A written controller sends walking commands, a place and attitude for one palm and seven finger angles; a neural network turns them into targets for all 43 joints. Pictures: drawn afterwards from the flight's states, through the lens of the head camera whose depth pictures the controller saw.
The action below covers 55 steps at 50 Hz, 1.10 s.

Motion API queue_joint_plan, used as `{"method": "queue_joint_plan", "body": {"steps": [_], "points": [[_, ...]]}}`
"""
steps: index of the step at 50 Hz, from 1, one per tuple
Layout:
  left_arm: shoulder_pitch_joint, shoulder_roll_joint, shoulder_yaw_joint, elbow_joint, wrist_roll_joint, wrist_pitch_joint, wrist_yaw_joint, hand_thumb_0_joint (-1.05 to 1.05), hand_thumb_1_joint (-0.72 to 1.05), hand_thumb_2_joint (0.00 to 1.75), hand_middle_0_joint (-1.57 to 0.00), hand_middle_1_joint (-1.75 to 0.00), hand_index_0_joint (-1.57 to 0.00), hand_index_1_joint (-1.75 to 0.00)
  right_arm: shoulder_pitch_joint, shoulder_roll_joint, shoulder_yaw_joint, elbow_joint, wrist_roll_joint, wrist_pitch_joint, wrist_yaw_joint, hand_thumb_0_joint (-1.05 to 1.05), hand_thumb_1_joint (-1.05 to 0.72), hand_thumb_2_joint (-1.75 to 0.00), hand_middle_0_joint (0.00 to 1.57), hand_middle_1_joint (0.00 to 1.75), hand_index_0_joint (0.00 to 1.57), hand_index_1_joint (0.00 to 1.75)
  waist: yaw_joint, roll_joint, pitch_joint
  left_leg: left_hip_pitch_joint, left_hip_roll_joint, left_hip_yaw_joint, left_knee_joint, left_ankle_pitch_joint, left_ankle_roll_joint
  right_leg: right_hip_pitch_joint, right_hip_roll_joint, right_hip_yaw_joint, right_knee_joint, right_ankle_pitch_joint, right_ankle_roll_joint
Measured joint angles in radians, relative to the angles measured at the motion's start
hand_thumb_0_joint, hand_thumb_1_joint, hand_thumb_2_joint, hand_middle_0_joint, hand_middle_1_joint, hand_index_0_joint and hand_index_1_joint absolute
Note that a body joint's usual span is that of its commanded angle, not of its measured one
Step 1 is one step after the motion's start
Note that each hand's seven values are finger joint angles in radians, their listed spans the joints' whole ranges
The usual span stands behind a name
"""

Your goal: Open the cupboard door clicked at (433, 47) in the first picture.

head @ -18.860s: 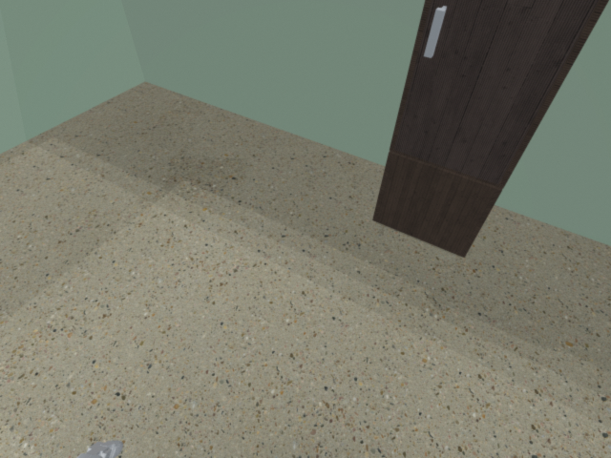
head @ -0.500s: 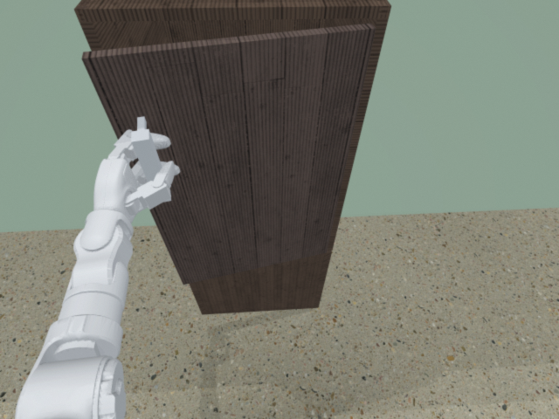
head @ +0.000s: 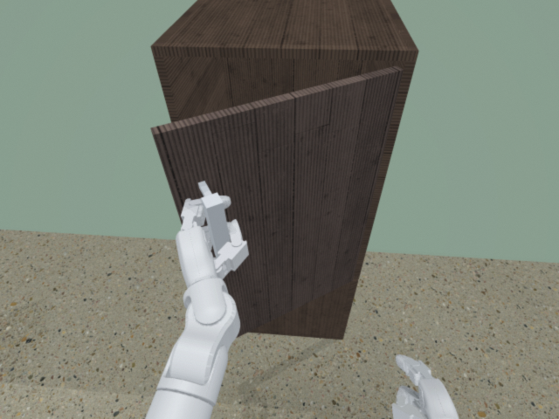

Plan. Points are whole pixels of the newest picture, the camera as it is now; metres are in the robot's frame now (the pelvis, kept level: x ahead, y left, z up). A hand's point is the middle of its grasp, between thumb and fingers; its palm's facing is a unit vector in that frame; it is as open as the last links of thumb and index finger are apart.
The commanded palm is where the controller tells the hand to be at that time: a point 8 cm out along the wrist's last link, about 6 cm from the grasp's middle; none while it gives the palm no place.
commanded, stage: pull the door open along its arc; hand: left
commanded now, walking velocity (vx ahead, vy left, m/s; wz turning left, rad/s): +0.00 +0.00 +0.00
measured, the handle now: (214, 222) +0.37 +0.12 +0.11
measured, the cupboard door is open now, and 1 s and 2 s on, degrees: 33 38 42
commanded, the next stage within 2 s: open thumb and fingers to let go in 0.20 s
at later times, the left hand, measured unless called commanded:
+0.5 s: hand (247, 261) +0.30 +0.06 +0.11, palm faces +0.34 -0.94 -0.01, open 6.7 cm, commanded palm +0.24 +0.09 +0.11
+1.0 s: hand (246, 263) +0.30 +0.06 +0.11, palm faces +0.29 -0.96 -0.01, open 14.5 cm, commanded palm +0.25 +0.09 +0.11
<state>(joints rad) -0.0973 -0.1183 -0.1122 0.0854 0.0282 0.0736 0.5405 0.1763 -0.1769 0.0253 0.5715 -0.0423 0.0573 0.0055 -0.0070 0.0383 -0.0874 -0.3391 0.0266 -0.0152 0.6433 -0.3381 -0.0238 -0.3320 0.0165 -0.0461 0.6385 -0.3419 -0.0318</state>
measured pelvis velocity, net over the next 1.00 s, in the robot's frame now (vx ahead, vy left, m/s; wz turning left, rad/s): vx -0.01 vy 0.02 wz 0.02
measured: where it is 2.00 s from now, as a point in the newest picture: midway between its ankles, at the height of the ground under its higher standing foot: outside the picture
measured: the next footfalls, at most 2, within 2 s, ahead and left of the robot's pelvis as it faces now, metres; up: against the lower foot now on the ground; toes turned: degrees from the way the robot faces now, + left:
none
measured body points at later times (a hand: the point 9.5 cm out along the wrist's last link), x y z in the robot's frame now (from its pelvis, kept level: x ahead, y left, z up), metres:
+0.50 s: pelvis +0.00 +0.00 +0.00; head -0.02 -0.02 +0.45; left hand +0.28 +0.11 +0.12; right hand +0.20 -0.20 -0.09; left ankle +0.00 +0.14 -0.72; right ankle +0.00 -0.10 -0.72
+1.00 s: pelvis -0.01 +0.02 +0.00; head -0.03 +0.01 +0.45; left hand +0.27 +0.11 +0.11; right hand +0.17 -0.18 -0.10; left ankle +0.00 +0.14 -0.72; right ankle +0.00 -0.10 -0.72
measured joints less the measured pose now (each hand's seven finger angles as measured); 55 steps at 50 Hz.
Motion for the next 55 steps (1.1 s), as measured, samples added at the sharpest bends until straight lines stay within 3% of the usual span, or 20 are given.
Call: {"method": "queue_joint_plan", "body": {"steps": [8, 14, 20, 26, 34, 41, 47, 55], "points": [[0.167, 0.03, -0.147, -0.149, 0.01, 0.013, -0.008, 0.01, 0.67, 0.76, -0.32, -1.32, -0.33, -1.33, 0.015, -0.003, -0.018, 0.012, 0.0, 0.013, 0.012, 0.01, -0.91, -0.9, 0.2, 0.3, 0.2, 0.3, -0.004, 0.009, 0.019, 0.059, 0.008, -0.011, -0.014, -0.006, -0.009, 0.065, 0.008, -0.011, -0.02, -0.006, -0.009], [0.237, 0.07, -0.222, -0.229, -0.009, 0.033, -0.015, 0.0, 0.66, 0.74, -0.34, -1.33, -0.35, -1.34, -0.004, -0.004, -0.019, 0.018, 0.003, 0.013, 0.025, 0.01, -0.91, -0.9, 0.2, 0.3, 0.2, 0.3, -0.015, 0.022, 0.035, 0.082, 0.014, -0.015, -0.01, -0.013, -0.01, 0.092, 0.015, -0.014, -0.025, -0.009, -0.013], [0.143, 0.039, -0.189, -0.155, -0.016, 0.051, 0.03, 0.0, 0.63, 0.77, -0.36, -1.33, -0.37, -1.34, -0.044, -0.006, -0.012, 0.048, -0.003, 0.016, 0.011, 0.01, -0.91, -0.9, 0.2, 0.3, 0.19, 0.3, 0.002, 0.021, 0.056, 0.08, 0.008, -0.028, -0.012, -0.003, -0.008, 0.098, 0.009, -0.027, -0.032, -0.002, -0.011], [0.109, 0.021, -0.146, -0.123, 0.002, 0.045, 0.034, 0.0, 0.51, 0.73, -0.36, -1.3, -0.38, -1.32, -0.049, 0.008, -0.008, 0.036, -0.005, 0.016, 0.012, 0.01, -0.91, -0.9, 0.2, 0.3, 0.19, 0.3, 0.019, 0.008, 0.051, 0.066, -0.002, -0.024, -0.026, 0.009, -0.005, 0.079, -0.001, -0.024, -0.033, 0.004, -0.006], [0.154, 0.036, -0.171, -0.164, 0.018, 0.028, 0.011, 0.01, 0.12, 0.57, -0.34, -1.26, -0.34, -1.26, -0.031, 0.015, -0.007, 0.021, 0.004, 0.013, 0.02, 0.01, -0.91, -0.9, 0.2, 0.3, 0.2, 0.3, 0.021, 0.002, 0.048, 0.05, -0.011, -0.022, 0.005, -0.007, 0.004, 0.067, -0.01, -0.022, -0.01, -0.007, 0.004], [0.104, 0.029, -0.183, -0.127, 0.017, 0.036, 0.024, 0.0, -0.27, 0.4, -0.31, -1.2, -0.31, -1.2, -0.031, 0.012, -0.004, 0.037, 0.008, 0.01, 0.016, 0.01, -0.91, -0.9, 0.2, 0.3, 0.2, 0.3, 0.015, 0.004, 0.055, 0.034, -0.018, -0.018, 0.032, -0.014, 0.014, 0.054, -0.017, -0.019, 0.009, -0.01, 0.013], [0.054, 0.02, -0.192, -0.088, 0.02, 0.049, 0.05, 0.0, -0.43, 0.34, -0.28, -1.05, -0.27, -1.05, -0.03, 0.018, -0.004, 0.048, 0.009, 0.011, 0.023, 0.01, -0.91, -0.9, 0.2, 0.3, 0.2, 0.3, 0.016, 0.001, 0.056, 0.02, -0.021, -0.013, 0.04, -0.011, 0.018, 0.038, -0.021, -0.013, 0.019, -0.006, 0.017], [0.02, 0.014, -0.199, -0.055, 0.014, 0.056, 0.055, -0.01, -0.49, 0.31, -0.25, -0.73, -0.24, -0.75, -0.035, 0.024, 0.0, 0.059, 0.008, 0.016, 0.025, 0.01, -0.91, -0.9, 0.2, 0.3, 0.2, 0.3, 0.017, -0.002, 0.058, 0.016, -0.018, -0.011, 0.038, -0.002, 0.018, 0.034, -0.018, -0.011, 0.014, 0.005, 0.017]]}}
